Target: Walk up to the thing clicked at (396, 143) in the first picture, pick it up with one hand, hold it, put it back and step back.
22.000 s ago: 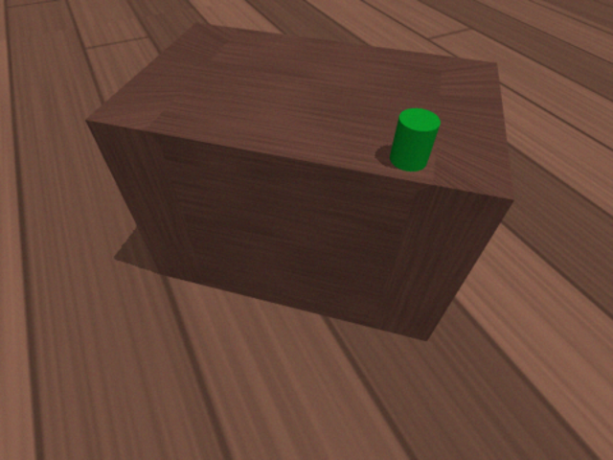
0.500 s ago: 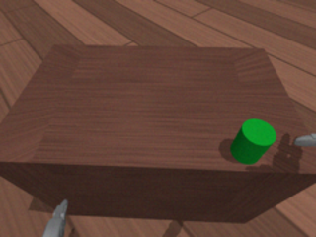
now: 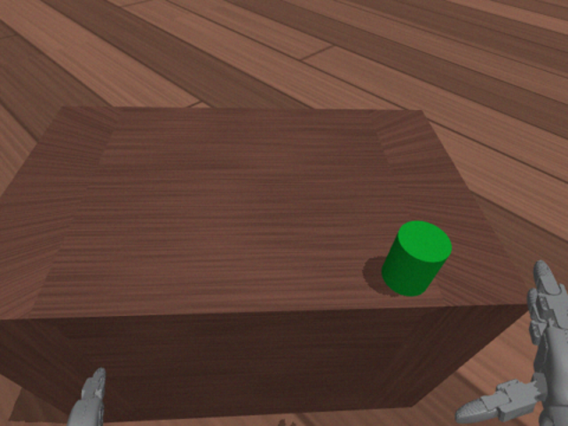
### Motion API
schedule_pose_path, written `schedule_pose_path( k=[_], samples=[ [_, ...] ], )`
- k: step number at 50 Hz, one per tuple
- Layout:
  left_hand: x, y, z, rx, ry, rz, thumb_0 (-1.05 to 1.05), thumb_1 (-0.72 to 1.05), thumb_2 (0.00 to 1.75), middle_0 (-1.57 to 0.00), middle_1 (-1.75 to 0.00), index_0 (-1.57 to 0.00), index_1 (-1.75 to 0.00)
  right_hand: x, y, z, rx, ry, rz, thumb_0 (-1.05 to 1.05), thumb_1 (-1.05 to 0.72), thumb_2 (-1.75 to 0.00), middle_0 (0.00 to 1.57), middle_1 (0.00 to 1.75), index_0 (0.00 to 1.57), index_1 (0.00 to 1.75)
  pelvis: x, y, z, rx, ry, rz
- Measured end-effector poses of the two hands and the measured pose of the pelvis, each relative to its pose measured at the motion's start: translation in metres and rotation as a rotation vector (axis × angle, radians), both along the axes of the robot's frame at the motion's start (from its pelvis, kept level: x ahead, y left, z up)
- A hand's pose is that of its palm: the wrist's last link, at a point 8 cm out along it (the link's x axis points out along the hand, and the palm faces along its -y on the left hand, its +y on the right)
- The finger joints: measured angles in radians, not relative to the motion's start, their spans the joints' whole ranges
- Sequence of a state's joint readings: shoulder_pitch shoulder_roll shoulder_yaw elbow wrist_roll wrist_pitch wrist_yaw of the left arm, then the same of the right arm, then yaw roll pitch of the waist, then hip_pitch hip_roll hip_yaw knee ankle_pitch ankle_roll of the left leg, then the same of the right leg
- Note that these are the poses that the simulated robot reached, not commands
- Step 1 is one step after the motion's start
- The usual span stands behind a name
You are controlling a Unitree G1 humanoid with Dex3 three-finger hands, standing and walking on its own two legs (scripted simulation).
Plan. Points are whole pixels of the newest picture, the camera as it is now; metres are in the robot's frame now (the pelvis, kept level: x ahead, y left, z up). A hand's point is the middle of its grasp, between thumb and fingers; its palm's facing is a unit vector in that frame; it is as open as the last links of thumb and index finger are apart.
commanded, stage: sink last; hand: right
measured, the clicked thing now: (414, 259) +0.39 -0.24 -0.02
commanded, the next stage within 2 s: home in 0.42 s
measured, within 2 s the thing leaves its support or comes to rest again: neither
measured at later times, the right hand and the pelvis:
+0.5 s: hand (525, 373) +0.16 -0.26 +0.09, palm faces +0.39 +0.81 -0.44, open 17.5 cm; pelvis -0.02 +0.02 +0.00, yaw -1 degrees
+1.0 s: hand (417, 419) +0.15 -0.19 -0.06, palm faces +0.13 +0.96 -0.23, open 17.6 cm; pelvis +0.00 +0.01 +0.01, yaw -1 degrees
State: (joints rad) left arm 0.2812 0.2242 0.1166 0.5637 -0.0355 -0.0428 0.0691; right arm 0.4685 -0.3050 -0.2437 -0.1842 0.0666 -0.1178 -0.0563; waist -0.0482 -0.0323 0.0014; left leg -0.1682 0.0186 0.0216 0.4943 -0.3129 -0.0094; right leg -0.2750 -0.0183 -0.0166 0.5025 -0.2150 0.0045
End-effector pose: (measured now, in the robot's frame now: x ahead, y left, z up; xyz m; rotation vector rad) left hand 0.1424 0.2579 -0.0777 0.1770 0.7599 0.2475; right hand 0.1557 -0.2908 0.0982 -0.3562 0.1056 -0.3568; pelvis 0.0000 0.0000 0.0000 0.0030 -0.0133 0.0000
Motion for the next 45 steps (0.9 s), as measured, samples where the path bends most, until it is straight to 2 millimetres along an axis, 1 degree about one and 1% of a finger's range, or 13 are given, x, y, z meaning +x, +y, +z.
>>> schedule_pose_path(
  k=[3,6,12,17,21,28,32,34,37,41,45],
  samples=[
    [0.005,0.001,0.003,-0.007,-0.041,-0.004,-0.01,-0.50,0.05,-0.06,-0.05,-0.06,-0.05,-0.016,0.009,0.008,-0.020,-0.012,0.011,-0.02,0.54,-0.05,0.07,0.06,0.07,0.06,-0.003,0.003,0.001,-0.002,-0.015,-0.009],
    [0.008,0.005,0.005,-0.013,-0.073,-0.007,-0.01,-0.50,0.05,-0.06,-0.05,-0.06,-0.05,-0.027,0.012,0.012,-0.039,-0.019,0.003,-0.02,0.55,-0.05,0.07,0.06,0.07,0.06,-0.007,0.007,0.001,-0.006,-0.031,-0.018],
    [-0.002,0.014,0.001,-0.014,-0.065,-0.011,-0.01,-0.49,0.05,-0.06,-0.05,-0.06,-0.05,-0.037,0.011,0.012,-0.057,-0.021,-0.021,-0.02,0.56,-0.05,0.06,0.07,0.07,0.06,-0.014,0.015,0.002,-0.014,-0.049,-0.023],
    [-0.014,0.021,-0.005,-0.010,-0.016,-0.007,-0.01,-0.50,0.05,-0.05,-0.05,-0.06,-0.05,-0.038,-0.002,0.009,-0.088,-0.013,-0.054,-0.02,0.56,-0.05,0.06,0.07,0.07,0.06,-0.018,0.021,0.003,-0.015,-0.053,-0.021],
    [-0.017,0.024,-0.008,-0.001,0.012,-0.010,-0.01,-0.50,0.05,-0.05,-0.05,-0.06,-0.04,-0.036,-0.010,0.009,-0.106,-0.011,-0.077,-0.02,0.56,-0.05,0.06,0.07,0.07,0.06,-0.019,0.021,0.003,-0.013,-0.053,-0.018],
    [-0.001,0.013,0.002,-0.005,-0.044,-0.045,-0.02,-0.51,0.06,-0.06,-0.05,-0.06,-0.05,-0.027,-0.004,0.015,-0.105,-0.058,-0.031,-0.02,0.54,-0.05,0.06,0.07,0.06,0.06,-0.014,0.018,0.005,-0.013,-0.055,-0.017],
    [0.006,0.006,0.009,-0.015,-0.073,-0.056,-0.01,-0.44,0.14,-0.07,-0.08,-0.08,-0.08,-0.023,-0.003,0.013,-0.087,-0.066,-0.012,-0.02,0.53,-0.06,0.06,0.06,0.07,0.06,-0.010,0.015,0.006,-0.013,-0.057,-0.016],
    [0.008,-0.002,0.010,-0.028,-0.077,-0.070,-0.01,-0.37,0.20,-0.08,-0.10,-0.09,-0.10,-0.022,-0.002,0.005,-0.064,-0.047,-0.012,-0.02,0.54,-0.06,0.06,0.06,0.06,0.06,-0.008,0.013,0.007,-0.013,-0.056,-0.014],
    [0.012,-0.018,0.007,-0.057,-0.064,-0.101,-0.01,-0.21,0.29,-0.09,-0.13,-0.10,-0.13,-0.020,0.004,-0.015,-0.007,0.011,-0.006,-0.01,0.54,-0.05,0.06,0.06,0.06,0.06,-0.006,0.012,0.007,-0.013,-0.052,-0.010],
    [0.015,-0.036,0.000,-0.095,-0.032,-0.121,-0.01,0.02,0.42,-0.12,-0.16,-0.12,-0.16,-0.019,0.019,-0.053,0.085,0.142,0.016,-0.01,0.55,-0.05,0.06,0.06,0.06,0.05,-0.005,0.010,0.007,-0.013,-0.041,-0.010],
    [0.015,-0.037,-0.003,-0.089,-0.009,-0.109,-0.01,0.27,0.55,-0.14,-0.20,-0.15,-0.19,-0.024,0.036,-0.094,0.169,0.300,0.033,-0.02,0.55,-0.05,0.06,0.06,0.06,0.05,-0.004,0.007,0.007,-0.013,-0.032,-0.012]
  ],
)
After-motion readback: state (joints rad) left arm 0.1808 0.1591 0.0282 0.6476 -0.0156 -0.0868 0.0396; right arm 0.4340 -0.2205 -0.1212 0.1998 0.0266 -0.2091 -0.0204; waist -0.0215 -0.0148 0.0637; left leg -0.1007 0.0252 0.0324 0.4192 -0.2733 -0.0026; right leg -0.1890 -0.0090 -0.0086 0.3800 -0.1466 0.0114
